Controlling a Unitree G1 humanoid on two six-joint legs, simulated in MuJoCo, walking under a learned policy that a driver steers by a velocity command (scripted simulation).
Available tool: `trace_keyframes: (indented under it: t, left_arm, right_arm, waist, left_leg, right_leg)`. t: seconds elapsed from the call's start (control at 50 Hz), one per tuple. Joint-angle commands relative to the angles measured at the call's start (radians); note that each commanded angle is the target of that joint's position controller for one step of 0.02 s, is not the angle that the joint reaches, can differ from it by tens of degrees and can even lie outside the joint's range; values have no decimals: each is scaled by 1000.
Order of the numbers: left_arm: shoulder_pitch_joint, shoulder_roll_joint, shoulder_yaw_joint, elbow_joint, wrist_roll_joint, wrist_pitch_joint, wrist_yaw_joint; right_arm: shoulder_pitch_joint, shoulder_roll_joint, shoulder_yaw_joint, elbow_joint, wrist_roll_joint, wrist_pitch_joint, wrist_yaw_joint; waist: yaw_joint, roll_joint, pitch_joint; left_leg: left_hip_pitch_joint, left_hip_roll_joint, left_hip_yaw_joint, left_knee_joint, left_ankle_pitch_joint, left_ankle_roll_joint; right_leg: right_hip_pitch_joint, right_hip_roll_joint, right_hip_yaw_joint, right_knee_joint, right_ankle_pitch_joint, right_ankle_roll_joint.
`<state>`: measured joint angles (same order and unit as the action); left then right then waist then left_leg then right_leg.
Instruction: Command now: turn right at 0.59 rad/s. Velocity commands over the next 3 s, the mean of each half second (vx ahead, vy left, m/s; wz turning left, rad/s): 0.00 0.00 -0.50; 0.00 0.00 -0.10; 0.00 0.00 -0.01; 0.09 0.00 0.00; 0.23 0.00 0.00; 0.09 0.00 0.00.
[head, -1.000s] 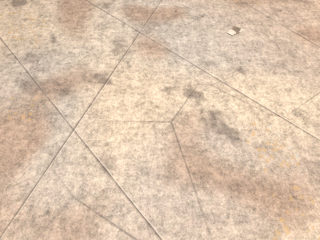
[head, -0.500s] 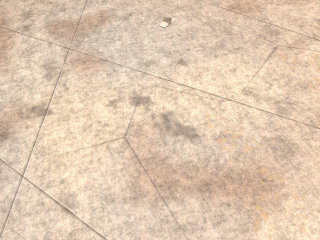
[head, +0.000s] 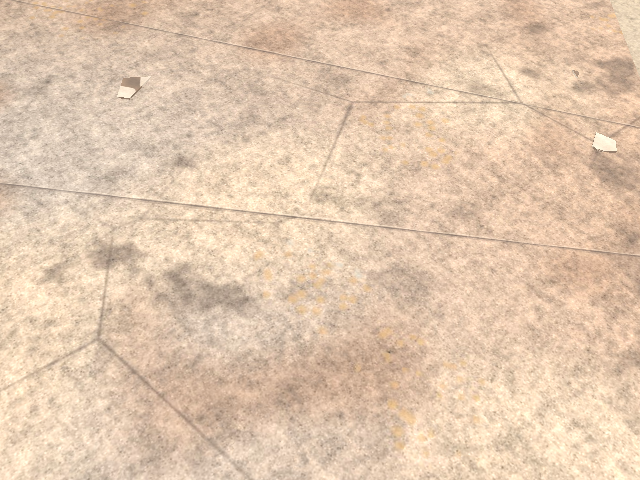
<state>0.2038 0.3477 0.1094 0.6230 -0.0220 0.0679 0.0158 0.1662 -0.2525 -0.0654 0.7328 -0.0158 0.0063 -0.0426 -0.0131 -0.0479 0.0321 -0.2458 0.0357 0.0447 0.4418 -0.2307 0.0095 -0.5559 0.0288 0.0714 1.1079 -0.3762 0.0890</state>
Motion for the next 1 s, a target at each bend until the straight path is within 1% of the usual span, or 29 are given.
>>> trace_keyframes:
  t: [0.02, 0.06, 0.12, 0.16, 0.18, 0.2, 0.22, 0.24, 0.26, 0.28, 0.3, 0.32, 0.36, 0.4, 0.44, 0.5, 0.54, 0.56, 0.58, 0.6, 0.62, 0.64, 0.66, 0.68, 0.7, 0.74, 0.78, 0.9, 1.0]
  left_arm:
    - [-96, 26, -7, -121, 1, -16, -9]
    - [-97, 21, -12, -130, 4, -16, -18]
    - [-73, 44, -3, -130, 0, -8, -28]
    - [-23, 40, 3, -116, -1, -4, -34]
    - [21, 47, 12, -98, 1, -4, -32]
    - [62, 96, 29, -91, 2, -7, -22]
    - [88, 225, 54, -115, 11, -14, -3]
    - [95, 218, 43, -128, 47, -40, -17]
    - [68, 183, 32, -118, 51, -60, -24]
    - [18, 153, 24, -108, 35, -69, -18]
    - [-31, 118, 12, -111, 18, -66, -10]
    - [-64, 102, 1, -114, 11, -62, -4]
    - [-71, 82, -12, -111, 24, -60, 5]
    - [-62, 74, -17, -99, 28, -62, 9]
    - [-59, 76, -18, -87, 29, -60, 12]
    - [-62, 85, -19, -74, 35, -56, 5]
    - [-62, 80, -25, -61, 34, -55, -4]
    - [-67, 72, -30, -54, 32, -55, -7]
    - [-81, 59, -36, -49, 28, -55, -9]
    - [-90, 39, -45, -41, 22, -56, -10]
    - [-56, 14, -55, -26, 27, -63, -10]
    - [-16, -1, -60, -19, 47, -72, -12]
    - [37, -13, -57, -13, 47, -78, -15]
    - [-5, 16, -55, -2, 55, -75, -12]
    - [-50, 33, -47, -5, 49, -70, -10]
    - [-65, 23, -46, -5, 43, -55, -4]
    - [-52, 7, -48, 5, 40, -53, -4]
    - [-25, -13, -46, 42, 36, -62, -1]
    - [-4, -13, -42, 68, 34, -61, 8]
  right_arm:
    - [2, -193, -49, -62, 2, 0, -8]
    - [-12, -221, -60, -66, 8, 3, 1]
    - [-17, -236, -66, -63, 24, 0, 15]
    - [-38, -237, -67, -60, 44, -2, 19]
    - [-26, -216, -62, -50, 51, -4, 20]
    - [30, -172, -52, -30, 36, -8, 25]
    - [8, -85, -19, -81, -29, -10, 31]
    - [-81, -137, -32, -112, -13, -16, 21]
    - [-109, -177, -45, -111, 13, -12, 15]
    - [-103, -184, -50, -103, 18, -9, 10]
    - [-81, -182, -52, -79, 11, -4, 3]
    - [-57, -185, -54, -71, 5, 0, 1]
    - [-21, -164, -49, -54, 11, 1, 9]
    - [-27, -140, -38, -53, 17, 3, 11]
    - [-49, -121, -27, -60, 15, 4, 14]
    - [-60, -124, -22, -66, 17, 3, 21]
    - [-58, -131, -23, -69, 21, -1, 25]
    - [-52, -129, -22, -68, 22, -4, 27]
    - [-33, -119, -19, -63, 21, -8, 30]
    - [-6, -103, -14, -53, 15, -15, 35]
    - [7, -113, -11, -53, -1, -21, 36]
    - [23, -174, -20, -61, -12, -24, 32]
    - [-23, -194, -23, -45, -6, -24, 34]
    - [-59, -130, -9, -62, 0, -27, 40]
    - [-64, -111, -3, -62, -3, -30, 42]
    - [-50, -121, -1, -60, -3, -42, 41]
    - [-22, -114, 5, -52, -1, -48, 36]
    - [-10, -103, 14, -52, 3, -42, 27]
    - [-9, -92, 21, -41, 4, -42, 31]
  waist:
    - [-40, 225, -90]
    - [-41, 238, -99]
    - [-31, 252, -103]
    - [8, 240, -105]
    - [28, 213, -115]
    - [30, 86, -138]
    - [7, -262, -150]
    - [78, -222, -206]
    - [76, -129, -167]
    - [44, -100, -123]
    - [23, -65, -117]
    - [5, -79, -114]
    - [-8, -83, -146]
    - [2, -80, -144]
    - [17, -88, -134]
    - [35, -103, -104]
    - [42, -104, -85]
    - [38, -100, -79]
    - [19, -89, -77]
    - [-8, -71, -78]
    - [-7, -35, -95]
    - [26, 69, -123]
    - [95, 211, -125]
    - [59, 195, -107]
    - [38, 176, -77]
    - [22, 148, -51]
    - [17, 119, -48]
    - [8, 53, -52]
    - [11, 37, -51]
  left_leg:
    - [215, 240, -151, -110, 351, 208]
    - [178, 255, -116, -106, 372, 208]
    - [159, 277, -94, -79, 385, 196]
    - [138, 274, -63, -15, 370, 157]
    - [94, 250, -25, 52, 318, 112]
    - [-33, 196, 53, 203, 176, 33]
    - [-365, 62, 120, 545, -392, -72]
    - [-447, -15, -48, 728, -483, -92]
    - [-455, 5, -94, 793, -411, -85]
    - [-459, 18, -107, 775, -315, -73]
    - [-452, 29, -110, 746, -246, -75]
    - [-411, 21, -102, 739, -191, -84]
    - [-341, 2, -87, 726, -124, -96]
    - [-317, 3, -85, 615, -101, -101]
    - [-276, 10, -88, 495, -97, -100]
    - [-183, 8, -80, 360, -130, -89]
    - [-133, 0, -73, 287, -148, -80]
    - [-107, -3, -71, 235, -140, -73]
    - [-58, -7, -64, 145, -89, -64]
    - [24, -12, -55, 2, 31, -50]
    - [116, 20, -98, -63, 171, -33]
    - [194, 124, -189, -42, 386, 4]
    - [110, 151, -211, -17, 300, 74]
    - [32, 124, -207, -47, 132, 84]
    - [11, 92, -181, -49, 47, 56]
    - [1, 62, -151, -37, 23, 22]
    - [9, 52, -135, -19, 32, 15]
    - [32, 37, -123, 7, 59, 23]
    - [27, 27, -116, 7, 72, 25]
  right_leg:
    - [-74, -47, -43, -130, -17, 18]
    - [25, -58, -82, -233, -38, 3]
    - [124, -45, -126, -371, -14, -30]
    - [222, -28, -150, -550, 94, -75]
    - [322, -4, -155, -662, 182, -107]
    - [487, -51, -50, -727, 376, -149]
    - [670, -341, 344, -702, 826, -277]
    - [575, -445, 463, -725, 850, -464]
    - [534, -384, 377, -747, 739, -441]
    - [499, -316, 300, -748, 642, -377]
    - [483, -274, 251, -745, 582, -328]
    - [443, -251, 218, -745, 614, -315]
    - [421, -229, 181, -749, 639, -315]
    - [432, -219, 172, -753, 594, -314]
    - [428, -217, 182, -755, 515, -312]
    - [370, -220, 211, -760, 393, -324]
    - [345, -223, 241, -754, 350, -328]
    - [339, -220, 254, -746, 342, -324]
    - [328, -208, 254, -729, 339, -310]
    - [305, -187, 244, -712, 332, -282]
    - [276, -156, 233, -701, 291, -233]
    - [234, -91, 176, -631, 189, -177]
    - [271, -19, 76, -642, 88, -132]
    - [333, -22, 63, -644, 105, -103]
    - [329, -20, 63, -638, 125, -104]
    - [316, -26, 78, -633, 177, -119]
    - [313, -33, 87, -641, 202, -127]
    - [312, -36, 90, -641, 249, -114]
    - [335, -41, 92, -639, 281, -105]
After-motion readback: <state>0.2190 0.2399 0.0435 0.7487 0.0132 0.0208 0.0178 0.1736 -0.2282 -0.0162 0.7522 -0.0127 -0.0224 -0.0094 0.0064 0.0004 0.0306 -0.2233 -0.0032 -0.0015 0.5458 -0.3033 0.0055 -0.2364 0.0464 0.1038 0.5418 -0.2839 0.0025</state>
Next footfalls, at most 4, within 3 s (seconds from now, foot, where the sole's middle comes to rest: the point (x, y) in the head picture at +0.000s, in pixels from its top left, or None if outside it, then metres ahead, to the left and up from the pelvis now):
0.20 right None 0.02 -0.15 -0.78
0.62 left None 0.07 0.08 -0.78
2.10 right None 0.09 -0.19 -0.78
2.50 left None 0.39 -0.04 -0.78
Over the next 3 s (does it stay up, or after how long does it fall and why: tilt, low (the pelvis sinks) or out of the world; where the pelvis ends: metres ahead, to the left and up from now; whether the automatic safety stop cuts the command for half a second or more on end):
stays up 0.26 -0.13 -0.01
